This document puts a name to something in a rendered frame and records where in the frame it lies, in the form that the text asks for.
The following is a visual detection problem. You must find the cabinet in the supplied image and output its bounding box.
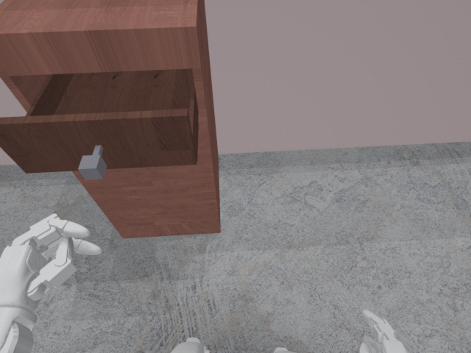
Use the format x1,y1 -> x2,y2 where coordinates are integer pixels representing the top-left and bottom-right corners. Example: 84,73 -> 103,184
0,0 -> 221,238

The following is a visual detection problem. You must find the drawer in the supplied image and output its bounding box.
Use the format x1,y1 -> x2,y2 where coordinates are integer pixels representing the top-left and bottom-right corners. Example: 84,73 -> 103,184
0,68 -> 199,174

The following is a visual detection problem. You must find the robot left hand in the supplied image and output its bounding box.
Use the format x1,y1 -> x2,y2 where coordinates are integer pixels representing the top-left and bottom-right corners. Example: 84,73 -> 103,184
0,214 -> 102,312

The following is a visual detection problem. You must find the robot right hand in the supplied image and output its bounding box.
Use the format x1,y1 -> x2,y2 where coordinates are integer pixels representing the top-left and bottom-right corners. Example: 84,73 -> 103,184
359,310 -> 407,353

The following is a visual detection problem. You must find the handle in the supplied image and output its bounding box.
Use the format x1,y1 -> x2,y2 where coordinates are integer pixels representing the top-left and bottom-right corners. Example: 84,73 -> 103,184
78,145 -> 107,180

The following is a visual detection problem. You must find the robot left forearm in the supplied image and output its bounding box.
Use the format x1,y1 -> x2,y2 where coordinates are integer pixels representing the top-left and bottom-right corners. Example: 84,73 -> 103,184
0,305 -> 37,353

